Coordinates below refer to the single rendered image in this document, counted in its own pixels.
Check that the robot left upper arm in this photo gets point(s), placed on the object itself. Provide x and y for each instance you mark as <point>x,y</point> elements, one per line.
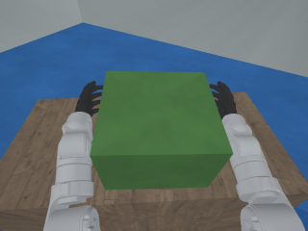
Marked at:
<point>80,218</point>

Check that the robot right upper arm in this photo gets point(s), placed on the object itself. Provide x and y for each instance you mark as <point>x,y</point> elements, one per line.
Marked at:
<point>269,217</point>

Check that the robot right hand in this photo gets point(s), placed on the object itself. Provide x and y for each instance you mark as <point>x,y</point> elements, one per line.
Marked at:
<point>225,103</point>

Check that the robot left hand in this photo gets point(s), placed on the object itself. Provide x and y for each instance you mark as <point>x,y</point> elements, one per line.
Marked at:
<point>85,103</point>

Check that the pedestal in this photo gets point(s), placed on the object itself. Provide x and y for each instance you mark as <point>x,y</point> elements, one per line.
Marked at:
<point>28,171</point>

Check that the robot left forearm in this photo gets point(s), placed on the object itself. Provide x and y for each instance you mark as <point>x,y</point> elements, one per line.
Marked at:
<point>73,183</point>

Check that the carton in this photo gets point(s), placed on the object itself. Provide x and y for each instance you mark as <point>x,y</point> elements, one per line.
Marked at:
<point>158,130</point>

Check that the robot right forearm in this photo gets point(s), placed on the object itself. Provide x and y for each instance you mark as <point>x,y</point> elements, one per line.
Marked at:
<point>255,182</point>

